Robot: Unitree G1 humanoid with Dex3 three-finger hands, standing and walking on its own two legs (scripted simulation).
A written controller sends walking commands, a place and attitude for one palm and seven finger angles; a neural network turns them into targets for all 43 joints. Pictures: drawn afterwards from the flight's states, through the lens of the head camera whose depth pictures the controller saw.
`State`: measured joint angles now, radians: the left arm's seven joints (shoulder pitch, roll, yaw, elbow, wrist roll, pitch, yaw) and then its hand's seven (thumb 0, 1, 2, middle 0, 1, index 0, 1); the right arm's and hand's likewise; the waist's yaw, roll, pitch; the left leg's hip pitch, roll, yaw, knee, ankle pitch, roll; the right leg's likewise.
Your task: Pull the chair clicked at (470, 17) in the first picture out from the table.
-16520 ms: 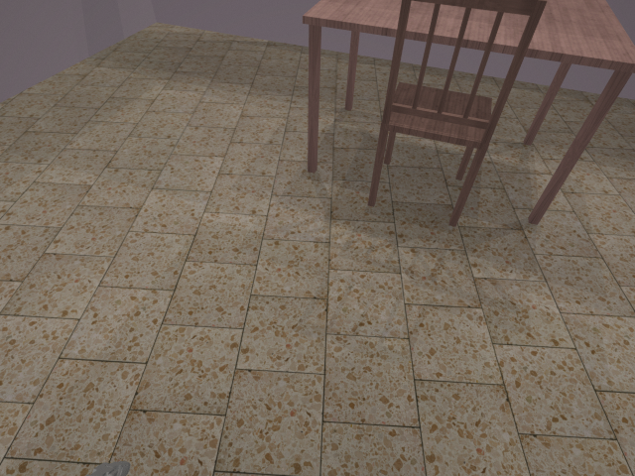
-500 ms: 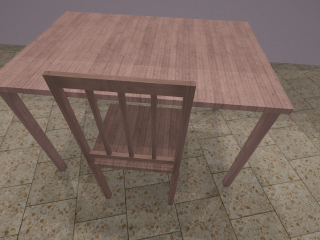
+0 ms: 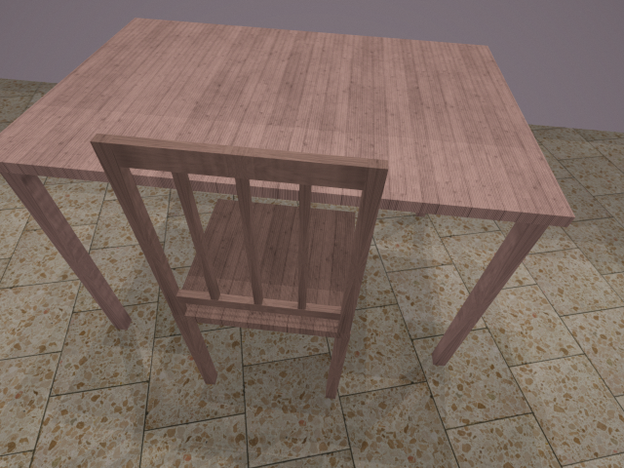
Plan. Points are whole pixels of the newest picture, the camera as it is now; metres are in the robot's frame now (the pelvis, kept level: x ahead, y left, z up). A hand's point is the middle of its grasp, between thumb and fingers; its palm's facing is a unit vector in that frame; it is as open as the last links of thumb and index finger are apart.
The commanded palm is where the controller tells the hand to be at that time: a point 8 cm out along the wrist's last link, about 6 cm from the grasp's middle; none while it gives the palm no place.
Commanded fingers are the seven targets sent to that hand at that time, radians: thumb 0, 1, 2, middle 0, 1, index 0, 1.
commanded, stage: look again from close up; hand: left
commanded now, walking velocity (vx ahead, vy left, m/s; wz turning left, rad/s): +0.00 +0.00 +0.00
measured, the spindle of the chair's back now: (251, 250) +0.48 +0.14 -0.07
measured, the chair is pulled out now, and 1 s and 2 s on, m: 0.00 0.00 0.00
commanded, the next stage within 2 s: raise the hand toward the chair's back in 0.64 s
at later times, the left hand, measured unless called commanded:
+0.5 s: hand out of the picture -0.02 +0.16 -0.18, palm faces +0.02 -0.99 -0.17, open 7.4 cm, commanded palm none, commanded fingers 0.00 0.90 0.90 -0.20 -0.30 -0.20 -0.30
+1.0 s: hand (192, 393) +0.21 +0.16 +0.00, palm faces +0.12 -0.99 -0.04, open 7.9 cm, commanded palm +0.10 +0.22 -0.07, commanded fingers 0.00 0.57 0.76 -0.17 -0.25 -0.17 -0.25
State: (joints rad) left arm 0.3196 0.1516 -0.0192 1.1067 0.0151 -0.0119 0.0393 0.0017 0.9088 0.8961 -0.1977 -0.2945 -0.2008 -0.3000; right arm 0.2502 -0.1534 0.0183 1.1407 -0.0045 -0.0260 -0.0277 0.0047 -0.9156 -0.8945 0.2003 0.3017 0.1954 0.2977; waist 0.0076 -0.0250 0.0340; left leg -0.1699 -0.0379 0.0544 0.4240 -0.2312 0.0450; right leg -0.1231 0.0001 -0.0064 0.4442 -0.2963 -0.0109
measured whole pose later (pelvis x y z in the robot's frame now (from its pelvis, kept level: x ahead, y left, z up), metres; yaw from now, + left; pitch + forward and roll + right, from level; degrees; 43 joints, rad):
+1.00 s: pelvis -0.02 -0.01 -0.03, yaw +2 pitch +6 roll +0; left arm 0.30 0.17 0.06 0.19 -0.19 -0.30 -0.04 0.02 0.83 0.84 -0.18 -0.27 -0.18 -0.28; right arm 0.24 -0.27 -0.02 0.74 0.01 -0.28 -0.04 0.01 -0.91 -0.89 0.20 0.30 0.20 0.30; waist -0.05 0.03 -0.12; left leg -0.52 -0.04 0.02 0.75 -0.33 0.04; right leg -0.46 -0.01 -0.05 0.77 -0.42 -0.02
